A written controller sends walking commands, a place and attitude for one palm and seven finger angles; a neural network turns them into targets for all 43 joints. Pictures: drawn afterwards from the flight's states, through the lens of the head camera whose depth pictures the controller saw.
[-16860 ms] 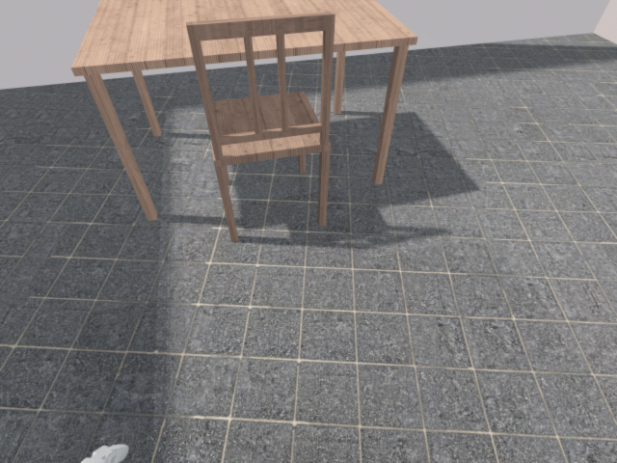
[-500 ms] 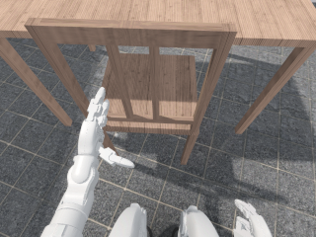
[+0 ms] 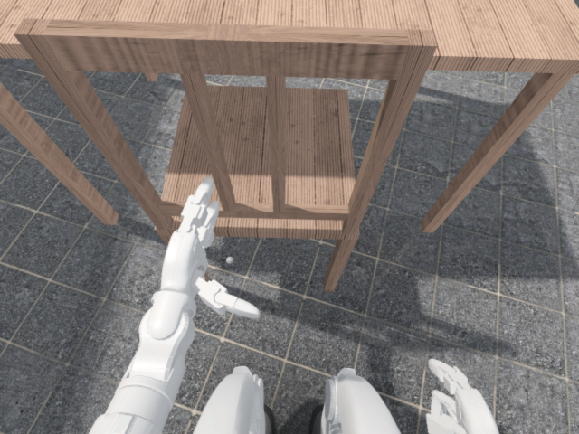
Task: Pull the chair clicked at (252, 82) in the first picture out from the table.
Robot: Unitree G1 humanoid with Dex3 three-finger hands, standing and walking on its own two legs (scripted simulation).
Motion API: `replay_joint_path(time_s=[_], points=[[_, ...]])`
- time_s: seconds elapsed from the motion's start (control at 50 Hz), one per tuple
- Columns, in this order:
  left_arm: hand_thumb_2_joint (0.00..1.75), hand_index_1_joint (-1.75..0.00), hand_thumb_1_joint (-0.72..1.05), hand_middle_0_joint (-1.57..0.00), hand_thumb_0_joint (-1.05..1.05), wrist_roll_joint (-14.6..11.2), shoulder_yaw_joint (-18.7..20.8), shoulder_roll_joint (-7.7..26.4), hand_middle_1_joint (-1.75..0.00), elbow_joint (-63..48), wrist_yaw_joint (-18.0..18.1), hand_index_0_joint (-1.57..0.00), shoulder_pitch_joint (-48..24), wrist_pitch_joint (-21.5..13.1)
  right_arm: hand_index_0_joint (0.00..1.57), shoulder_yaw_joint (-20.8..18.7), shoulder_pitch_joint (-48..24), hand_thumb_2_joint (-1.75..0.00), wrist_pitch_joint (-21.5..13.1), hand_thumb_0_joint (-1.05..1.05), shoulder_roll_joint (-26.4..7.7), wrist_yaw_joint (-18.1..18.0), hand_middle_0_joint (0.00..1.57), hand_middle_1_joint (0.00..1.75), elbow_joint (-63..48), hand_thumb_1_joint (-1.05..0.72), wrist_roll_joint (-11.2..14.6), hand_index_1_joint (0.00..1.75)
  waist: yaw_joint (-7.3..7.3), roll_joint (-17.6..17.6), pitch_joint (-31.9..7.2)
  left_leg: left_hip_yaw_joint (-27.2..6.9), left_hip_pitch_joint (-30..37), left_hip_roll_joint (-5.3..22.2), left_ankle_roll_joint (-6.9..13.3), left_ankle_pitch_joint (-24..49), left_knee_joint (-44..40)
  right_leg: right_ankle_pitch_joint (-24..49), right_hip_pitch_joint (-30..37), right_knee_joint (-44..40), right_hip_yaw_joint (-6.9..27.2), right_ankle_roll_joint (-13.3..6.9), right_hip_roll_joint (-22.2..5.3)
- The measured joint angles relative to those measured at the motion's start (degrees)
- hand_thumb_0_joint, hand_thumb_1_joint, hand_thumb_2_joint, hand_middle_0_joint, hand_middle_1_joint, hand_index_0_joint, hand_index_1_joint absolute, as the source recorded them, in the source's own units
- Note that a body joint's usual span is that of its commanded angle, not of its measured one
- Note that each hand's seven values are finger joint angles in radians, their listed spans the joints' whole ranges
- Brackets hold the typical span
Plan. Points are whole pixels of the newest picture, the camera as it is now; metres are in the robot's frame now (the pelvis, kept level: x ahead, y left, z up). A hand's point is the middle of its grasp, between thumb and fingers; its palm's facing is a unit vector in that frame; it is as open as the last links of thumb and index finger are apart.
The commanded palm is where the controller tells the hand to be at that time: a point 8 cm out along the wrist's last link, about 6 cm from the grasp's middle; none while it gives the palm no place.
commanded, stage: aim the fingers beside a spindle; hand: left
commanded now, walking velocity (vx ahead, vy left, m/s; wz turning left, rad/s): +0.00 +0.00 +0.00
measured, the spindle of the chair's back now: (215, 155) +0.50 +0.12 +0.02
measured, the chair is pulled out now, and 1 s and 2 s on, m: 0.00 0.00 0.00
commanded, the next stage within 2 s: push the fingers through the gap in 0.80 s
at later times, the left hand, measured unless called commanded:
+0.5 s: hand (216, 247) +0.35 +0.10 +0.03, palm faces -0.04 -1.00 -0.06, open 16.9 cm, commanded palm +0.33 +0.16 +0.01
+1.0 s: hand (222, 258) +0.34 +0.10 +0.01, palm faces -0.07 -1.00 -0.03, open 16.9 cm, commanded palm +0.33 +0.16 +0.01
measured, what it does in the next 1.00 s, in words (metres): stands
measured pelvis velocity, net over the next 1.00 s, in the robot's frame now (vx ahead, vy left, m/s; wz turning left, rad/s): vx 0.00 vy -0.01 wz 0.00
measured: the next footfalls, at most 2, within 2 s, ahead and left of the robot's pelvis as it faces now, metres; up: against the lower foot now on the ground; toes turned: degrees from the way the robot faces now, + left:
none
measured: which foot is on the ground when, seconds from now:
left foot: down 0.00-1.00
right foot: down 0.00-1.00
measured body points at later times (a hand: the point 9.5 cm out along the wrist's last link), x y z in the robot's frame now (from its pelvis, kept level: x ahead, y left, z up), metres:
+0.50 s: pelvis +0.00 +0.00 +0.00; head +0.10 +0.00 +0.44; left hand +0.35 +0.16 +0.03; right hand +0.15 -0.24 -0.11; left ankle +0.02 +0.07 -0.63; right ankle +0.02 -0.09 -0.63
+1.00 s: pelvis +0.00 -0.01 +0.00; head +0.11 -0.01 +0.43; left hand +0.34 +0.15 +0.01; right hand +0.15 -0.26 -0.11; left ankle +0.02 +0.07 -0.63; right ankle +0.02 -0.09 -0.63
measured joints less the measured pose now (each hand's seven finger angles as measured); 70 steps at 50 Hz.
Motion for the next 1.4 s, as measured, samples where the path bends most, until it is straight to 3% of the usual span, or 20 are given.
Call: replay_joint_path(time_s=[0.12,0.22,0.3,0.4,0.46,0.5,0.58,0.68,0.8,0.94,1.08,1.26,1.4], points=[[0.3,-0.08,-0.5,-0.06,-0.01,1.88,2.33,1.28,-0.09,-4.38,3.93,-0.06,1.39,-5.36,0.2,-0.07,0.56,-0.9,-0.12,0.01,0.3,0.17,0.2,0.3,0.92,-0.91,-0.62,0.29,0.91,-0.3,-0.58,0.48,1.73,-0.03,0.05,-0.16,-0.77,-0.17,1.39,-0.4,0.57,0.17,0.07],[0.3,-0.08,-0.5,-0.05,-0.01,0.5,2.32,2.9,-0.08,3.32,0.8,-0.06,-3.13,-2.09,0.2,0.57,0.05,-0.9,0.82,0.01,-0.04,0.74,0.2,0.3,1.41,-0.91,0.35,0.29,1.04,-0.25,-1.12,-0.35,0.55,-0.27,0.0,-0.19,0.16,-0.41,0.74,0.17,-0.3,-0.04,-0.21],[0.3,-0.08,-0.5,-0.05,-0.01,-1.0,-0.44,1.11,-0.08,0.22,-1.28,-0.06,0.48,0.49,0.2,-0.04,-0.16,-0.9,0.46,0.01,-0.08,0.35,0.21,0.3,0.06,-0.91,0.51,0.29,0.61,0.09,-0.4,-0.36,0.43,-0.16,0.05,-0.08,0.04,-0.1,0.7,-0.2,-0.29,0.09,-0.07],[0.3,-0.08,-0.5,-0.06,-0.01,1.3,-2.54,-0.69,-0.09,-7.95,2.62,-0.06,5.8,-3.18,0.2,-0.56,0.18,-0.9,-0.52,0.01,0.05,0.04,0.2,0.3,-0.21,-0.91,-0.37,0.29,1.03,0.3,-0.33,0.36,2.3,-0.21,0.16,0.09,-1.22,0.16,2.1,-1.03,0.52,0.4,-0.02],[0.3,-0.08,-0.5,-0.06,-0.01,3.25,-1.12,-0.07,-0.09,-4.85,4.98,-0.06,2.41,-5.1,0.2,0.04,-0.26,-0.9,-0.08,0.01,0.12,0.29,0.2,0.3,0.71,-0.91,-0.53,0.29,1.25,0.0,-0.81,0.29,2.08,-0.36,0.18,0.07,-0.76,-0.1,1.86,-0.34,0.42,0.27,-0.22],[0.3,-0.08,-0.5,-0.06,-0.01,3.74,0.22,0.78,-0.09,-0.41,5.05,-0.06,-1.25,-4.64,0.2,0.61,-0.82,-0.9,0.44,0.01,0.22,0.49,0.2,0.3,1.16,-0.91,-0.35,0.29,1.05,-0.35,-0.87,0.03,1.2,-0.4,0.08,0.02,0.03,-0.32,1.1,0.46,0.12,0.03,-0.34],[0.3,-0.08,-0.5,-0.06,-0.01,2.14,1.52,1.91,-0.08,4.66,2.65,-0.06,-4.75,-1.22,0.2,0.94,-1.27,-0.9,1.01,0.01,0.35,0.57,0.2,0.3,0.65,-0.91,0.05,0.29,0.36,-0.53,-0.44,-0.47,-0.69,-0.18,-0.22,0.04,1.18,-0.33,-0.52,1.32,-0.45,-0.39,-0.23],[0.3,-0.08,-0.5,-0.05,-0.01,-0.2,0.33,1.01,-0.08,-3.31,1.36,-0.06,1.09,-0.76,0.2,-0.09,-0.02,-0.9,0.25,0.01,0.24,0.1,0.2,0.3,-0.04,-0.91,-0.06,0.29,0.52,0.29,0.13,-0.2,0.43,0.08,-0.35,0.2,0.02,0.13,0.41,0.07,-0.08,-0.28,0.17],[0.3,-0.08,-0.5,-0.06,-0.01,1.38,0.3,0.76,-0.09,-3.43,2.72,-0.06,2.13,-3.96,0.2,0.28,0.99,-0.9,0.23,0.01,-0.06,0.28,0.2,0.3,1.54,-0.91,-0.08,0.29,1.35,0.12,-1.3,0.01,2.5,-0.13,-0.41,0.38,-1.46,0.07,2.21,-0.95,0.24,-0.3,0.13],[0.3,-0.08,-0.5,-0.06,-0.01,0.96,1.21,1.33,-0.08,1.8,0.9,-0.06,-0.23,-1.48,0.2,0.19,-0.36,-0.9,0.29,0.01,-0.16,0.21,0.21,0.3,0.45,-0.91,-0.01,0.29,0.21,-0.45,-0.55,-0.56,0.33,0.17,-0.77,0.03,0.5,-0.32,0.32,0.69,-0.41,-0.85,0.27],[0.3,-0.08,-0.5,-0.06,-0.01,0.83,2.37,2.13,-0.09,-1.01,2.03,-0.06,-1.58,-5.3,0.2,-0.24,-0.7,-0.9,-0.93,0.01,-0.33,-0.21,0.2,0.3,1.69,-0.91,-0.54,0.29,0.68,-0.18,-0.56,-0.64,-0.51,0.25,-0.84,-0.16,1.29,-0.5,-0.49,1.44,-0.49,-0.91,0.3],[0.3,-0.08,-0.5,-0.06,-0.01,0.43,3.62,2.72,-0.08,6.2,0.34,-0.06,-8.47,-0.28,0.2,0.36,-0.56,-0.9,-0.05,0.01,-0.11,-0.27,0.2,0.3,1.74,-0.91,0.0,0.29,-0.4,0.32,-0.3,-0.68,-1.85,0.32,-0.76,0.07,1.58,-0.18,-1.77,1.59,-0.54,-0.9,0.34],[0.3,-0.08,-0.5,-0.06,-0.01,1.26,4.29,1.83,-0.09,6.26,3.13,-0.06,-8.96,-3.5,0.2,0.17,1.33,-0.9,-0.52,0.01,-0.11,0.11,0.2,0.3,2.85,-0.91,-0.66,0.29,-0.51,0.39,-0.81,-0.02,-1.08,0.27,-0.55,0.29,0.42,0.13,-1.4,0.78,0.2,-0.59,0.39]])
